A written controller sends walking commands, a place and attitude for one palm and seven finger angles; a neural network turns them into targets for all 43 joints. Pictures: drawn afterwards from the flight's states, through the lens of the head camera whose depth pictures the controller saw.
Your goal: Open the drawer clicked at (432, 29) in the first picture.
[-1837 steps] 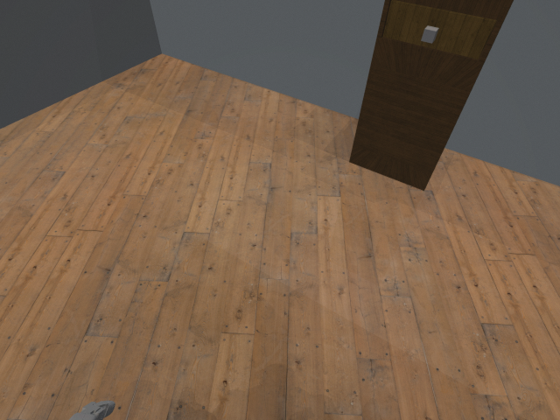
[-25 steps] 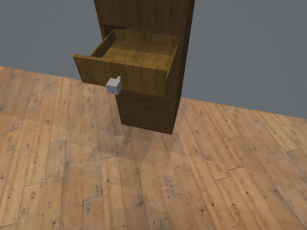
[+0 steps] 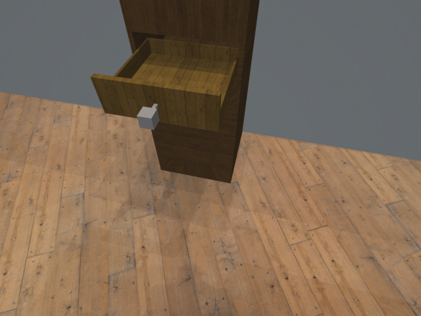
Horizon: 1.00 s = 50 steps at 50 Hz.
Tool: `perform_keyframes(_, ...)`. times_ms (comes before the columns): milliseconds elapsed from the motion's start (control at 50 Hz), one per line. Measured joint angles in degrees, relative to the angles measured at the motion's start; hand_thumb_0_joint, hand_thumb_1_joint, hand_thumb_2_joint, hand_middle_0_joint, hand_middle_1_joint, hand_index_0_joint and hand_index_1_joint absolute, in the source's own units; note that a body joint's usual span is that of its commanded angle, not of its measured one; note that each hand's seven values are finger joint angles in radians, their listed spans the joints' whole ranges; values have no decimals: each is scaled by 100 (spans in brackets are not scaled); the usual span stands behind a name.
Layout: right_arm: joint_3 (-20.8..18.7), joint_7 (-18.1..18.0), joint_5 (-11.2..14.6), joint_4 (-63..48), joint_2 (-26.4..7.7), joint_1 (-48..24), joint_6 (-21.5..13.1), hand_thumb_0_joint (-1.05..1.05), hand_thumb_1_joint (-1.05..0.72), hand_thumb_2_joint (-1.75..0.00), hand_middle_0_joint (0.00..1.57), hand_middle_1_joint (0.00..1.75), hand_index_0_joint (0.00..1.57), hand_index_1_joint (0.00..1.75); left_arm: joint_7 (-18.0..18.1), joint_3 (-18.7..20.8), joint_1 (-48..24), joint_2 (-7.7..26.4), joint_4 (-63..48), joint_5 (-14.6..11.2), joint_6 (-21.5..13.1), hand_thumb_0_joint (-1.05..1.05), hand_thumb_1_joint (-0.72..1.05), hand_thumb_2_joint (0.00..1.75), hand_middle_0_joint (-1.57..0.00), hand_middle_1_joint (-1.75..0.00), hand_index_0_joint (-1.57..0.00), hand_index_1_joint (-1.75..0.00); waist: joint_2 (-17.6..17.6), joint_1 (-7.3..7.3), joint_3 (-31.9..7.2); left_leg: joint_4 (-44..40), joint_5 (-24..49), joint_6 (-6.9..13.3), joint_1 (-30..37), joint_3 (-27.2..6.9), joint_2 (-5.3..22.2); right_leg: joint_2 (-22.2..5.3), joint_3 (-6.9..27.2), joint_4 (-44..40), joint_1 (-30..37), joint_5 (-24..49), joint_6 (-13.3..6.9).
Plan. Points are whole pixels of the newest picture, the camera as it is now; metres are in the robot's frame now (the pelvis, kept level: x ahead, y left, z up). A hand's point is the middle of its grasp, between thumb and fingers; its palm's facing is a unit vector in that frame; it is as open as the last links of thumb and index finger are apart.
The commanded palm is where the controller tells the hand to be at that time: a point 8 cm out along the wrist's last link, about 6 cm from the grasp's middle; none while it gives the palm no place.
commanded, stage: look to check the result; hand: left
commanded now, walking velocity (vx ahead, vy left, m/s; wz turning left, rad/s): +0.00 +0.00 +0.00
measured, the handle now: (151, 113) +0.64 +0.20 -0.01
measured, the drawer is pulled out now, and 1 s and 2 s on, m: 0.30 0.30 0.30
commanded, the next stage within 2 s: stand and wait in 0.38 s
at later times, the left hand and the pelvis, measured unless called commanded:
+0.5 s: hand out of the picture +0.05 +0.20 -0.17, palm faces +0.00 -0.96 -0.27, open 7.3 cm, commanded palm none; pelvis +0.01 -0.01 +0.00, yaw +0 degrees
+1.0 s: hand out of the picture +0.10 +0.23 -0.16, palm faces -0.02 -0.95 -0.31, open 7.3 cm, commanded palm none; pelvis +0.02 +0.00 +0.00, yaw +0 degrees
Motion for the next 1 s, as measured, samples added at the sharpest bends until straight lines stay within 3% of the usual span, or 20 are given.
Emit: perform_keyframes(1000,-25,62,-9,-64,-719,-787,-47,1,-91,-90,20,30,20,30,-94,70,-738,680,-58,0,-54,0,91,90,-20,-30,-21,-30,-22,-4,64,-302,-15,-53,266,12,42,46,21,-380,291,38,-34)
